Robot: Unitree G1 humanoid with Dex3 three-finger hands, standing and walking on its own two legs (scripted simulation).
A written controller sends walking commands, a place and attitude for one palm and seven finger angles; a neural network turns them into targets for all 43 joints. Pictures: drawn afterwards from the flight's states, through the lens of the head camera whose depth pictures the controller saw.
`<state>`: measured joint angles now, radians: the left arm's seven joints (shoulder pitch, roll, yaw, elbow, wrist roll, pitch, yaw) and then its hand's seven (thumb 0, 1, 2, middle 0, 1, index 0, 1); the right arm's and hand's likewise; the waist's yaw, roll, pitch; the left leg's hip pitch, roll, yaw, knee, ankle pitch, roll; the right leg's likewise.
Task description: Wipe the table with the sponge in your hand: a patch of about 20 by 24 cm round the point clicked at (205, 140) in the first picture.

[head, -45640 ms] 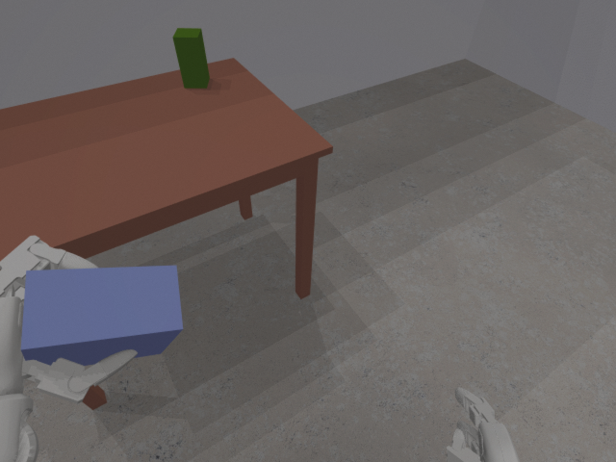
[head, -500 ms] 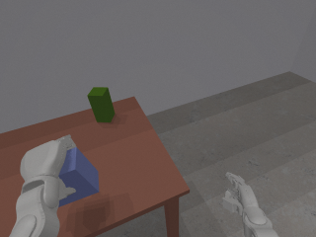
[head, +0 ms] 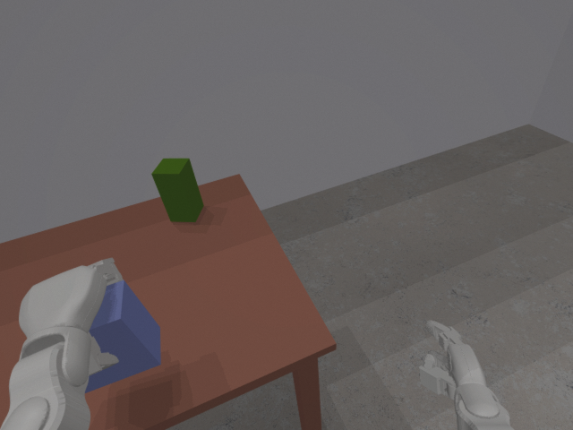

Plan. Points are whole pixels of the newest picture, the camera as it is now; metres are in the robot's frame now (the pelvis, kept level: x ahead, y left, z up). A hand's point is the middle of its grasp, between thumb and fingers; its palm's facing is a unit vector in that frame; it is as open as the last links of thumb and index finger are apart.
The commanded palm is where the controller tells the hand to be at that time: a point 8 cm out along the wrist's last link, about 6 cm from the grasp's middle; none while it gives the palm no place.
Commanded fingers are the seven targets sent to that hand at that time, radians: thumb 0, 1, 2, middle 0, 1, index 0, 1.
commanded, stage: bring the sponge back beside the body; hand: left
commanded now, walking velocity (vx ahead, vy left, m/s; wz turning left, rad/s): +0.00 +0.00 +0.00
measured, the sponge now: (110, 345) +0.19 +0.29 +0.05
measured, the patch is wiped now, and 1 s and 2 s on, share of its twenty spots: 1.00 1.00 1.00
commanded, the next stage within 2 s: step back with the hand held close in 1.06 s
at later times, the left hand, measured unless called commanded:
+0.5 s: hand (89, 327) +0.18 +0.29 +0.11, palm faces +0.11 -0.15 -0.98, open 10.4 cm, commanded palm +0.15 +0.29 +0.19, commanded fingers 0.00 0.10 1.30 -1.20 -1.60 -1.20 -1.60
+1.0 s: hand (84, 326) +0.18 +0.29 +0.11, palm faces +0.13 -0.15 -0.98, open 10.4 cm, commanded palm +0.15 +0.29 +0.19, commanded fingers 0.00 0.10 1.30 -1.20 -1.60 -1.20 -1.60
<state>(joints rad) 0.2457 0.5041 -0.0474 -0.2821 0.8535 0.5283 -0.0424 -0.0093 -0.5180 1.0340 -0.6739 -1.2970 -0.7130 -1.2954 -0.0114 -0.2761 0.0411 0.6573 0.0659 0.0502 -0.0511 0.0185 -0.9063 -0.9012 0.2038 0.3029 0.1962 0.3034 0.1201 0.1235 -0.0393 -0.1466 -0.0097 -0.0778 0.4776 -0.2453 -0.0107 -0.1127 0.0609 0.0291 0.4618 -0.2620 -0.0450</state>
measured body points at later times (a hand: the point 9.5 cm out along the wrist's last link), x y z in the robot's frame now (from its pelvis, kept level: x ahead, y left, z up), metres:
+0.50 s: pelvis -0.01 +0.01 +0.00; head -0.06 -0.04 +0.45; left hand +0.17 +0.29 +0.17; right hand +0.26 -0.18 -0.05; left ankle +0.01 +0.13 -0.74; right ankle +0.00 -0.09 -0.74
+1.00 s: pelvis -0.01 +0.01 +0.00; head -0.06 -0.03 +0.45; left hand +0.17 +0.30 +0.17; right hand +0.26 -0.18 -0.05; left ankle +0.01 +0.13 -0.74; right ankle +0.00 -0.09 -0.74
